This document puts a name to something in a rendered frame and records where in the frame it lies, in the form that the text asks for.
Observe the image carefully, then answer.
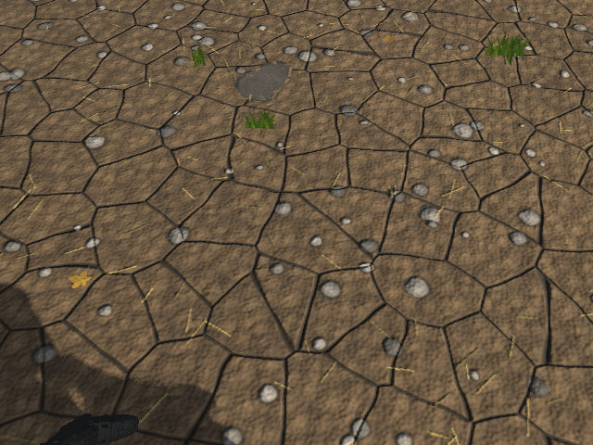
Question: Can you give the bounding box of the left robot hand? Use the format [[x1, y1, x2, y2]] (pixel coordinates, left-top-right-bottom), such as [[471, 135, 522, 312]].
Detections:
[[40, 413, 139, 445]]

